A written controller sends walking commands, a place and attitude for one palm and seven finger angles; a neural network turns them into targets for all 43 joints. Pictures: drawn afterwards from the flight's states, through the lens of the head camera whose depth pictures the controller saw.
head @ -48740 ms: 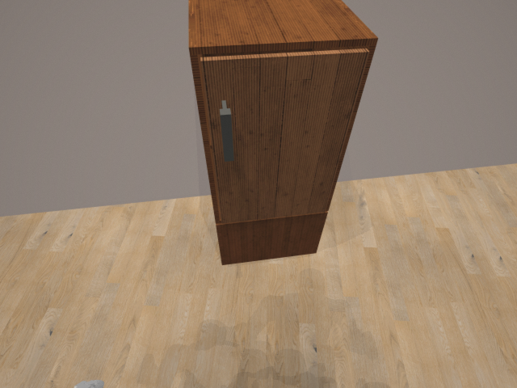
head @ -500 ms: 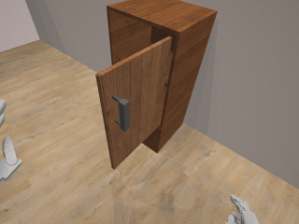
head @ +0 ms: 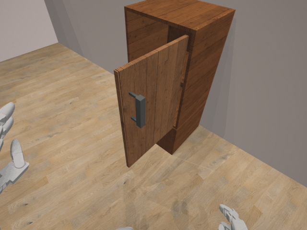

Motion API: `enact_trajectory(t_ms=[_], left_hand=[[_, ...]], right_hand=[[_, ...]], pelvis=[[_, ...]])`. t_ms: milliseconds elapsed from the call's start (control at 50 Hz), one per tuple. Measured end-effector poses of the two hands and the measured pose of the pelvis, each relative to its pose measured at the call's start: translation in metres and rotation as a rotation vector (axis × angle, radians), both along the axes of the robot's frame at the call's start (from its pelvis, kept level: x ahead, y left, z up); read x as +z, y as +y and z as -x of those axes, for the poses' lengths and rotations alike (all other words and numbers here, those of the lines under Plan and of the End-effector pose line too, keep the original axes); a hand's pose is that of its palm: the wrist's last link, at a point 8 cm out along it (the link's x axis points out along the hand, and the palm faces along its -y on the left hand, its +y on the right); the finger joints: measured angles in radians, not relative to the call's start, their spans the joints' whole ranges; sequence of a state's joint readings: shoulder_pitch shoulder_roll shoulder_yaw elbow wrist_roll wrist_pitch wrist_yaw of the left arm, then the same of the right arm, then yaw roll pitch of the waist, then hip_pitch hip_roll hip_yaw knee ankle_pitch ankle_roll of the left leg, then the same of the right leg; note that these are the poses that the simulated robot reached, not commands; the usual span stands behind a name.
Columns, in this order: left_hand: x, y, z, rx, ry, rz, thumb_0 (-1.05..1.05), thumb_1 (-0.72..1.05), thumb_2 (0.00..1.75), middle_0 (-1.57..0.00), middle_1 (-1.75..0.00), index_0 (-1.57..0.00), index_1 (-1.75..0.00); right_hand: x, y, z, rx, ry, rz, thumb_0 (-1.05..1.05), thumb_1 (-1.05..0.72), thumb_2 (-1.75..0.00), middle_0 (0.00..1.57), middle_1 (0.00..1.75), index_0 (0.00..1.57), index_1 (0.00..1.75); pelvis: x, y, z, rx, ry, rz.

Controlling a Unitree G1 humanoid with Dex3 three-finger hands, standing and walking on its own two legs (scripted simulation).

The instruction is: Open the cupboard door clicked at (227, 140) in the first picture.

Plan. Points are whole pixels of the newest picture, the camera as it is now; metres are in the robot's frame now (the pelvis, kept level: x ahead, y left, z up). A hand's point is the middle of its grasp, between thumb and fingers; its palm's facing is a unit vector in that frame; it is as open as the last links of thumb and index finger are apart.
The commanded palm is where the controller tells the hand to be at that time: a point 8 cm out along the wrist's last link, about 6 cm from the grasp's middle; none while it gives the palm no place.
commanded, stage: let the arm hang, fingers relaxed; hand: left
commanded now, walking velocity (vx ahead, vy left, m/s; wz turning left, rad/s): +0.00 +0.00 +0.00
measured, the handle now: (136, 109) +0.53 +0.11 -0.01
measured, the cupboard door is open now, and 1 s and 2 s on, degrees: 89 89 89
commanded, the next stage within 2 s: look to check the result in 1.16 s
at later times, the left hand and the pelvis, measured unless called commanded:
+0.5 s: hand out of the picture -0.03 +0.21 -0.17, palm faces +0.09 -0.98 -0.19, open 7.0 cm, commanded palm none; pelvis +0.00 +0.03 +0.00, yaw +3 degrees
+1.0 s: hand out of the picture -0.03 +0.18 -0.17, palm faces +0.08 -0.99 -0.15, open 7.4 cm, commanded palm none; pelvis +0.00 +0.04 +0.01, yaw +2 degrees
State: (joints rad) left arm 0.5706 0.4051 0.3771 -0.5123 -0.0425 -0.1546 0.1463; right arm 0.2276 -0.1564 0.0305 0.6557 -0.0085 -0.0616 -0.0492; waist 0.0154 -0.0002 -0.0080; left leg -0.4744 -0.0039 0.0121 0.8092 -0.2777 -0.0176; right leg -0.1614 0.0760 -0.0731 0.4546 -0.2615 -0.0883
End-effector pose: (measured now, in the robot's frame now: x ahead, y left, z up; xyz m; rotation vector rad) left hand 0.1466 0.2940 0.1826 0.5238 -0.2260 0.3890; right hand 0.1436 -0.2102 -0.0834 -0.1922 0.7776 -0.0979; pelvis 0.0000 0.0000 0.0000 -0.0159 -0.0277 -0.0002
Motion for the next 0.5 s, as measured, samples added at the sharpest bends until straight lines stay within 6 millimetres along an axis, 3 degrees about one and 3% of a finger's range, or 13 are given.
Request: enact_trajectory(t_ms=[60,100,160,200,260,300,320,380,500], left_hand=[[-0.003,0.009,-0.003,0.038,-0.011,0.022,0.02,0.89,0.9,-0.21,-0.3,-0.22,-0.3],[-0.03,0.019,-0.015,0.048,0.066,0.033,0.01,0.89,0.9,-0.2,-0.3,-0.21,-0.3],[-0.124,0.028,-0.03,0.089,0.405,0.182,0.01,0.9,0.9,-0.2,-0.3,-0.2,-0.3],[-0.194,0.018,-0.019,0.114,0.676,0.312,0.01,0.9,0.9,-0.19,-0.3,-0.2,-0.3],[-0.278,-0.019,0.024,0.1,1.045,0.476,0.01,0.91,0.9,-0.19,-0.29,-0.19,-0.3],[-0.314,-0.048,0.062,0.077,1.244,0.567,0.01,0.91,0.9,-0.19,-0.29,-0.19,-0.29],[-0.323,-0.054,0.078,0.113,1.286,0.618,0.0,0.94,0.9,-0.19,-0.29,-0.2,-0.3],[-0.332,-0.046,0.114,0.195,1.372,0.656,-0.03,1.03,0.89,-0.2,-0.3,-0.21,-0.3],[-0.327,-0.035,0.183,0.289,1.568,0.66,-0.02,0.99,0.89,-0.2,-0.3,-0.21,-0.3]], right_hand=[[0.003,-0.012,0.0,-0.025,0.007,0.039,0.01,-0.91,-0.9,0.2,0.3,0.2,0.3],[-0.004,-0.02,-0.001,-0.001,0.01,0.047,0.01,-0.91,-0.9,0.2,0.3,0.2,0.3],[-0.029,-0.03,0.001,0.001,0.087,0.064,0.01,-0.91,-0.9,0.2,0.3,0.2,0.3],[-0.038,-0.029,0.008,-0.01,0.146,0.066,0.01,-0.91,-0.9,0.2,0.3,0.2,0.3],[-0.042,-0.02,0.027,-0.031,0.228,0.055,0.01,-0.91,-0.9,0.19,0.3,0.2,0.3],[-0.041,-0.011,0.044,-0.043,0.29,0.049,0.01,-0.91,-0.9,0.19,0.3,0.2,0.3],[-0.041,-0.007,0.053,-0.045,0.325,0.048,0.01,-0.91,-0.9,0.19,0.3,0.2,0.3],[-0.043,0.007,0.081,-0.032,0.447,0.042,0.0,-0.91,-0.9,0.2,0.3,0.2,0.3],[-0.049,0.013,0.124,-0.066,0.603,0.036,0.0,-0.94,-0.9,0.2,0.3,0.2,0.3]], pelvis=[[0.002,0.003,-0.006,0.0,0.003,-0.006],[-0.003,0.008,-0.009,0.02,0.018,-0.004],[-0.015,0.018,-0.006,0.044,0.034,-0.002],[-0.017,0.021,-0.004,0.045,0.027,-0.009],[-0.014,0.022,-0.004,0.043,0.01,-0.017],[-0.01,0.022,-0.005,0.039,0.0,-0.02],[-0.008,0.022,-0.004,0.042,-0.002,-0.017],[-0.002,0.021,-0.003,0.052,-0.001,-0.005],[0.005,0.03,-0.001,0.053,0.004,0.001]])
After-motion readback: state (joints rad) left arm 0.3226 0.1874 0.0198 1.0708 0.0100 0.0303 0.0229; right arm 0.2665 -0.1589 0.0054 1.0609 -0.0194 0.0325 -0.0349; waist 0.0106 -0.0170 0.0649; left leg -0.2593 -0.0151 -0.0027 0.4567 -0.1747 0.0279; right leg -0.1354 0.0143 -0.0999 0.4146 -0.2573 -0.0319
